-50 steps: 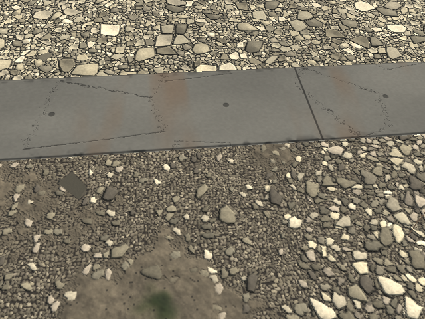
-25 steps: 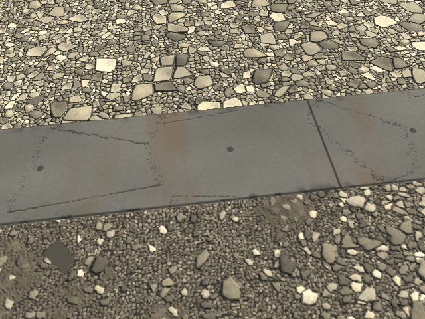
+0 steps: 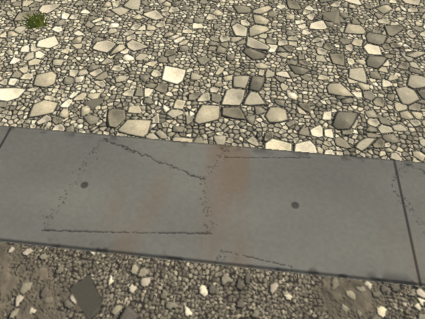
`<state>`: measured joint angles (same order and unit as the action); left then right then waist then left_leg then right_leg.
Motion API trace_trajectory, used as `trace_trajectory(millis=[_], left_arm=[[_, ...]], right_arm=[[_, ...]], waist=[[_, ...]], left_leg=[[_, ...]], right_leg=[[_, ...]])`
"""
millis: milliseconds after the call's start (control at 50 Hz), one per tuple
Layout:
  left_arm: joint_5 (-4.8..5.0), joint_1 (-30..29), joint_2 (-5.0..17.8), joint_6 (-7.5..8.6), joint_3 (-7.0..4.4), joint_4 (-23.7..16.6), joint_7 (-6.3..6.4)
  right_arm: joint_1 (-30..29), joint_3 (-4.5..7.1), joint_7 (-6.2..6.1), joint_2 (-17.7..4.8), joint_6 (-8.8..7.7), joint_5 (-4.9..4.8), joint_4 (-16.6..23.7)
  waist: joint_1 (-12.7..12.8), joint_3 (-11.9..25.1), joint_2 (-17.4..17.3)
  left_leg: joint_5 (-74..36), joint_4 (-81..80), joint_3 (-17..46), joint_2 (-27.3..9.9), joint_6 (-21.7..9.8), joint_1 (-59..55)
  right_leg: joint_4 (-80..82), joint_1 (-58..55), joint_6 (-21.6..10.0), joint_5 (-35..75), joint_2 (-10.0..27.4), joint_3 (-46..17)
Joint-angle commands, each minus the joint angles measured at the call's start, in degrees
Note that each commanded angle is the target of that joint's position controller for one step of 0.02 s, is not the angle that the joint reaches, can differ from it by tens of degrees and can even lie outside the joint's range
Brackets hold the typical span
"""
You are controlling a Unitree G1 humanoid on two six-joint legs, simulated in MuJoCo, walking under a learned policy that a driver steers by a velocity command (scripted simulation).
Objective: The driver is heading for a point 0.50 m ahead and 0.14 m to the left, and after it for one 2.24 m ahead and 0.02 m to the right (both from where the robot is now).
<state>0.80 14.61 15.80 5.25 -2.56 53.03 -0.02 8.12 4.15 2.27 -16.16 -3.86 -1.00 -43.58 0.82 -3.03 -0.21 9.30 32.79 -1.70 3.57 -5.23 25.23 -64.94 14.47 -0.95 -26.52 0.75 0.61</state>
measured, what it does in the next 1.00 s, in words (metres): walks ahead, turning left: right foot, then left foot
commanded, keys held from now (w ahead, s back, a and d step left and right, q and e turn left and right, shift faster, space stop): w+q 0.56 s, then q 0.12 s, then e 0.32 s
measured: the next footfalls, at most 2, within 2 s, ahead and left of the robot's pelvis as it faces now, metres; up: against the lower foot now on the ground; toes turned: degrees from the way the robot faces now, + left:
right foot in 0.40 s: +0.42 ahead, -0.11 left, +0.00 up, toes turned +17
left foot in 0.86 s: +0.53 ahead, +0.20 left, +0.00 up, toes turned +25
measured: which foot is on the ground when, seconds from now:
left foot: down 0.00-0.40, up 0.42-0.84, down 0.86-1.00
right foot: up 0.00-0.38, down 0.40-0.86, up 0.88-1.00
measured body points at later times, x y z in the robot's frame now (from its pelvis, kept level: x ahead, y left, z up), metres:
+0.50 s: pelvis +0.29 -0.03 +0.01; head +0.31 -0.03 +0.46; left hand +0.39 +0.27 -0.08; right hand +0.42 -0.29 -0.11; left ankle +0.14 +0.06 -0.64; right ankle +0.38 -0.12 -0.72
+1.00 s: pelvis +0.45 +0.05 +0.01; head +0.49 +0.08 +0.46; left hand +0.41 +0.34 -0.13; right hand +0.73 -0.09 -0.07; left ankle +0.49 +0.19 -0.72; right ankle +0.44 -0.11 -0.66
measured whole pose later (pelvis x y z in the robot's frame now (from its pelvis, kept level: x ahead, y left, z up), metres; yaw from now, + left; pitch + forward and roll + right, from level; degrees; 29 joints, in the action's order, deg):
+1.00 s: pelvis +0.45 +0.05 +0.01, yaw +22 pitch +2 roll +0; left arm 1.4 12.3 17.2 0.2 -2.7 50.7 0.2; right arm 4.2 1.8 0.1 -12.8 -0.9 1.2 -37.0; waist 2.3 -3.1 1.5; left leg 6.9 28.1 -3.6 -1.1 -1.7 23.0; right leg -59.4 22.7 4.4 -34.3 2.9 -1.2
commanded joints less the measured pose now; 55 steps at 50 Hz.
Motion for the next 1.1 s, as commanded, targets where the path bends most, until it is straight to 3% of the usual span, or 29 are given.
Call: trace_trajectory(millis=[20, 40, 100, 160, 220, 320, 360, 380, 400, 420, 440, 460, 480, 500, 540, 580, 640, 680, 740, 800, 840, 860, 880, 900, 920, 940, 980, 1020, 1100], left_arm=[[-0.20, -4.92, 7.99, 3.65, -1.67, -6.53, -0.18], [-0.70, -4.03, 8.15, 2.93, -2.02, -6.56, -0.10], [-1.60, -3.80, 6.18, 0.98, -1.99, -7.42, 0.24], [-1.84, -10.37, 4.66, 0.66, -1.48, -9.83, 0.40], [-1.20, -15.95, 3.56, 1.11, -0.95, -11.80, -0.13], [-0.37, -18.08, 6.78, 2.11, -1.82, -13.81, -1.03], [-0.29, -13.94, 8.06, 2.79, -2.49, -12.96, -1.12], [-0.73, -8.52, 9.52, 3.09, -3.32, -11.63, -0.84], [-1.68, -0.21, 12.38, 3.27, -4.16, -10.79, -0.41], [-2.09, 6.12, 16.82, 2.28, -5.41, -8.94, -0.32], [-0.57, 5.66, 12.50, 1.95, -4.46, -9.20, -0.71], [-0.47, 3.04, 8.51, 1.62, -3.40, -10.25, -0.55], [-1.01, -0.03, 7.41, 1.19, -2.90, -10.74, -0.45], [-1.37, -2.05, 6.29, 0.92, -2.53, -10.45, -0.45], [-1.66, -3.30, 5.21, 1.11, -2.17, -9.84, -0.29], [-1.25, -3.58, 5.95, 1.50, -2.49, -9.12, -0.28], [-1.21, -4.68, 8.58, 1.12, -3.39, -8.59, 0.17], [-0.96, -5.61, 9.29, 0.20, -3.57, -8.60, 0.70], [-0.10, -1.75, 9.49, -0.73, -3.23, -6.52, 0.63], [1.31, -1.17, 10.79, -1.24, -3.23, -5.00, -0.09], [1.65, -1.50, 9.93, -1.27, -2.72, -4.31, -0.38], [0.03, 0.12, 7.41, -0.80, -1.65, -4.91, -0.56], [-1.60, 6.56, 2.12, -0.54, 0.58, -4.84, -1.20], [-0.08, 8.27, 4.56, -1.39, 0.17, -3.12, -1.32], [1.47, 4.26, 8.78, -2.36, -1.14, -4.32, -1.21], [1.50, 1.01, 8.69, -3.32, -1.37, -5.06, -0.52], [0.45, 1.43, 8.18, -5.99, -1.95, -4.53, 1.11], [0.15, 4.00, 6.47, -7.72, -2.04, -4.49, 2.07], [-0.31, 0.32, 5.20, -8.73, -2.10, -7.37, 1.98]], right_arm=[[7.18, 2.05, -0.64, -7.32, -0.61, 0.56, 2.44], [5.32, 1.59, -0.80, -6.27, -0.66, 1.18, 3.38], [5.33, 1.89, -1.64, -7.55, -0.69, 0.53, 3.88], [7.81, 2.50, -2.79, -9.35, -0.39, 0.17, 3.48], [10.25, 2.65, -3.15, -9.53, 0.14, -0.05, 2.84], [12.81, 2.63, -3.53, -8.66, 0.95, -0.38, 1.84], [11.78, 2.62, -3.71, -8.40, 1.39, -0.16, 2.37], [11.26, 2.02, -3.61, -6.78, 1.43, 0.01, 2.96], [11.03, 0.77, -3.34, -3.63, 1.24, 0.68, 4.12], [18.72, -0.17, -3.31, -0.39, 0.68, -0.87, 5.55], [19.40, 0.37, -3.47, -5.44, 0.55, -1.32, 4.84], [14.05, 1.39, -3.46, -9.10, 0.84, -1.14, 5.15], [10.53, 1.55, -3.58, -9.14, 1.19, -0.59, 5.84], [8.29, 1.70, -3.43, -8.48, 1.22, 0.06, 6.63], [8.98, 1.69, -2.80, -6.30, 1.80, -0.60, 7.04], [7.88, 1.39, -2.65, -4.53, 2.50, -0.68, 8.06], [6.04, 1.04, -2.63, -3.50, 2.85, 0.13, 9.95], [4.18, 0.74, -1.96, -2.89, 2.77, 0.16, 10.45], [-0.99, 0.05, -0.96, -1.15, 2.26, 0.48, 11.94], [-1.37, 0.59, -0.53, -2.79, 1.65, 1.18, 12.13], [4.99, 1.98, -1.24, -6.17, 1.15, 2.11, 9.52], [8.97, 2.92, -2.10, -10.63, 1.11, 3.19, 8.98], [9.66, 2.11, -2.89, -11.42, 1.64, 5.21, 9.90], [9.31, 1.02, -2.66, -7.61, 2.21, 3.88, 9.94], [7.20, 0.95, -2.23, -7.05, 2.59, 2.46, 9.49], [4.14, 0.86, -2.22, -6.81, 2.65, 1.69, 9.07], [-1.29, 0.81, -2.59, -6.51, 2.67, 1.85, 8.50], [-4.34, 1.40, -3.10, -7.25, 2.77, 2.62, 8.05], [-6.12, 1.65, -4.28, -6.56, 2.79, 2.38, 6.38]], waist=[[-3.11, 7.52, 0.74], [-1.13, 6.83, -0.46], [0.40, 4.85, -1.67], [-1.53, 2.86, -2.16], [-4.03, 2.52, -3.84], [-3.98, 2.86, -5.57], [-1.42, 3.91, -7.29], [1.29, 7.13, -6.89], [4.93, 14.61, -2.29], [2.33, 22.08, 15.92], [2.81, 20.13, 15.49], [4.19, 12.80, 9.33], [3.53, 8.23, 5.16], [2.55, 4.76, 4.29], [0.55, 3.25, 6.73], [0.10, 1.74, 6.24], [-0.83, 2.24, 5.06], [-0.25, 3.27, 5.32], [1.90, 4.17, 4.51], [0.45, 4.87, 5.18], [-3.60, 8.15, 3.60], [-4.37, 13.65, -0.41], [-2.35, 22.10, -11.85], [-3.29, 28.76, -11.32], [-3.76, 23.68, -8.95], [-2.91, 17.92, -6.66], [0.05, 11.06, -6.57], [1.94, 9.26, -8.13], [1.07, 8.44, -8.32]], left_leg=[[-6.13, -17.23, 27.36, -16.56, -12.16, -26.83], [-10.03, -18.53, 24.99, -15.16, -11.93, -21.91], [-14.28, -21.04, 20.33, -13.17, -12.30, -14.53], [-12.54, -21.38, 16.52, -10.19, -10.14, -11.20], [-7.18, -20.39, 15.52, -8.26, -7.37, -9.25], [-3.69, -13.65, 22.97, -11.39, -5.95, -16.74], [-6.15, -9.34, 25.16, -11.43, -4.98, -18.04], [-8.54, -3.71, 23.87, -8.75, -3.41, -16.68], [-3.53, 10.75, 19.55, -5.25, -1.31, -10.32], [20.01, 29.59, 11.37, 3.04, 3.02, 10.51], [24.86, 38.66, 12.37, -1.21, 3.61, 18.80], [19.68, 41.43, 12.18, -3.54, 3.92, 20.99], [15.42, 40.85, 10.01, -5.60, 4.23, 19.42], [12.43, 38.29, 9.74, -7.19, 4.28, 18.12], [9.68, 35.16, 8.91, -9.54, 4.11, 13.93], [8.45, 32.27, 7.72, -10.06, 4.81, 14.21], [3.42, 23.94, 5.73, -9.70, 6.45, 13.79], [-4.04, 16.65, 3.28, -8.99, 6.50, 10.04], [-8.95, 6.25, 1.87, -6.32, 5.29, 3.59], [-6.72, -1.07, 1.83, -4.71, 2.95, -0.72], [-16.77, -10.19, 0.47, -3.04, 0.53, -13.21], [-42.43, -6.40, 6.48, -10.82, -1.97, -25.69], [-64.68, -1.80, 22.71, -27.88, -12.85, -42.69], [-60.97, -2.22, 24.73, -29.94, -15.99, -40.58], [-49.70, -4.86, 20.23, -26.26, -14.12, -35.84], [-39.57, -7.24, 17.16, -23.56, -11.38, -30.97], [-24.91, -12.94, 11.88, -20.81, -8.85, -17.24], [-17.54, -16.28, 7.60, -19.90, -8.88, -9.46], [-6.56, -18.19, 3.45, -20.60, -8.44, -7.48]], right_leg=[[-3.69, 26.68, -1.00, 6.21, 4.63, -5.56], [-1.33, 22.62, -0.50, 7.57, 5.71, -6.04], [6.66, 20.20, 2.59, 10.57, 5.56, -4.50], [19.79, 19.80, 4.58, 21.97, 3.75, -3.68], [31.06, 14.74, 4.61, 31.95, 0.82, -2.96], [37.62, 12.65, 2.82, 27.87, -0.09, -5.74], [39.42, 7.31, 0.97, 23.48, -0.41, -4.83], [40.92, -1.16, -0.79, 23.49, 0.43, -4.64], [39.34, -15.42, -4.29, 20.93, 8.83, -12.04], [43.04, -35.28, -13.43, 9.50, 21.72, -36.92], [46.60, -34.99, -13.51, -2.38, 23.82, -45.68], [47.74, -28.35, -11.01, -3.22, 21.37, -37.47], [48.49, -21.08, -9.33, 3.47, 19.02, -29.50], [49.92, -15.12, -9.00, 9.83, 16.96, -24.21], [52.75, -9.39, -8.36, 15.80, 14.24, -16.51], [54.59, -7.42, -9.48, 23.57, 14.11, -11.33], [53.06, -7.67, -10.25, 45.96, 14.19, -2.98], [52.42, -7.26, -9.15, 48.76, 12.52, 2.59], [50.65, -7.78, -8.77, 49.28, 11.59, 3.98], [45.92, -11.41, -7.97, 50.02, 12.99, 0.91], [36.39, -10.07, -4.93, 50.26, 9.67, 1.10], [27.44, -3.36, -1.66, 37.02, 6.18, 2.75], [10.14, 12.22, 2.97, -3.65, 0.69, 1.72], [2.79, 11.93, 4.09, -17.50, 1.17, -6.26], [-0.24, 15.57, 4.50, -16.52, 2.45, -5.92], [-0.04, 18.60, 4.66, -14.14, 3.49, -4.51], [2.44, 14.27, 6.29, -7.35, 4.41, -3.54], [3.06, 9.41, 7.11, -2.68, 3.16, -0.85], [10.42, 7.37, 5.07, 3.79, 4.45, 0.06]])
Velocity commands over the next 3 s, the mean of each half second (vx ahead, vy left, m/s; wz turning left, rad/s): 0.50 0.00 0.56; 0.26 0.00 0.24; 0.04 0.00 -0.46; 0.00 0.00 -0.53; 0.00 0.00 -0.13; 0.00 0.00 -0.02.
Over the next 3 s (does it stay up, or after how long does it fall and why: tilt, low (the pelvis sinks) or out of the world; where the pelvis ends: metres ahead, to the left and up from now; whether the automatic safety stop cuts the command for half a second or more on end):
stays up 0.50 0.01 0.01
